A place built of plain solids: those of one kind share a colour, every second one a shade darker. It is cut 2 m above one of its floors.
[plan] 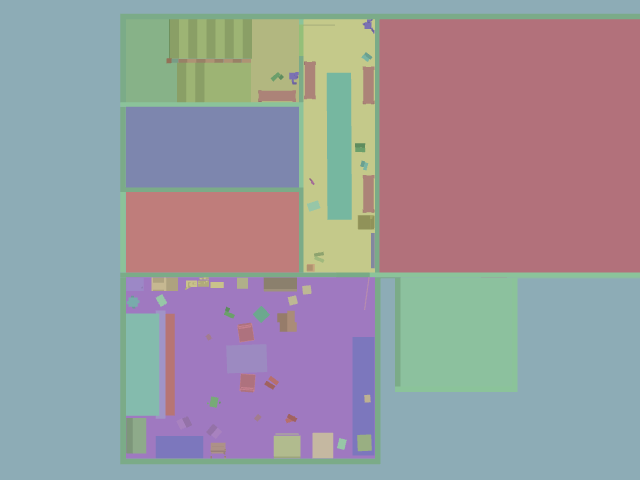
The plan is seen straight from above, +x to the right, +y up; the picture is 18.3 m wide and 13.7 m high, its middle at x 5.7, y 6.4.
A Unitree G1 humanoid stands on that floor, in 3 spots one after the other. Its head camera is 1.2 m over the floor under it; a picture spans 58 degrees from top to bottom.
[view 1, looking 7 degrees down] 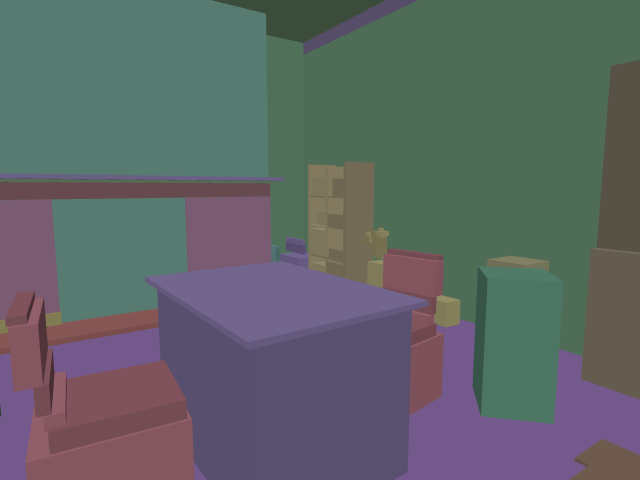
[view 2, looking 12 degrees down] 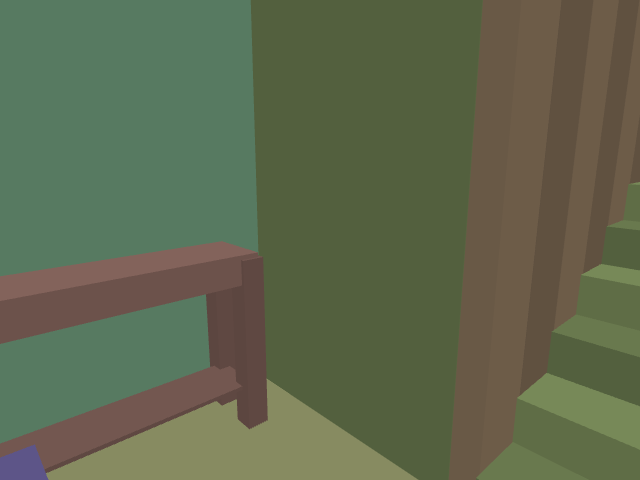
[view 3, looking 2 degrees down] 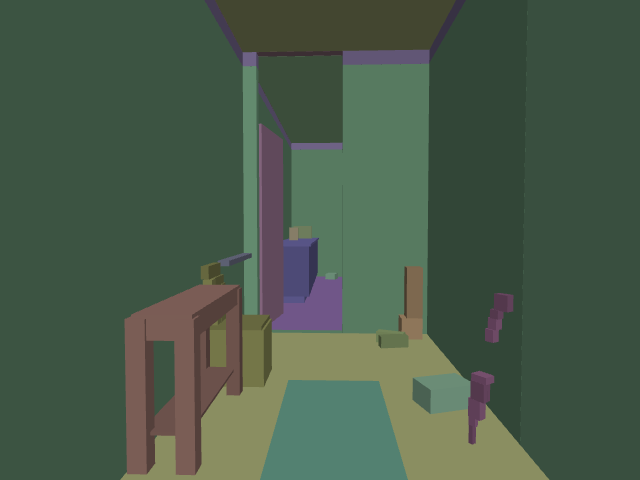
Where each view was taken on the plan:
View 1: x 5.33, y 2.12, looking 146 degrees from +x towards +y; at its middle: flat_shelf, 5.08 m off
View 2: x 4.92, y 12.12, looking -132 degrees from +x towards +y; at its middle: stair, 1.83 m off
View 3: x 6.25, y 10.28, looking -88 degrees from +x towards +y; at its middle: wall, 10.13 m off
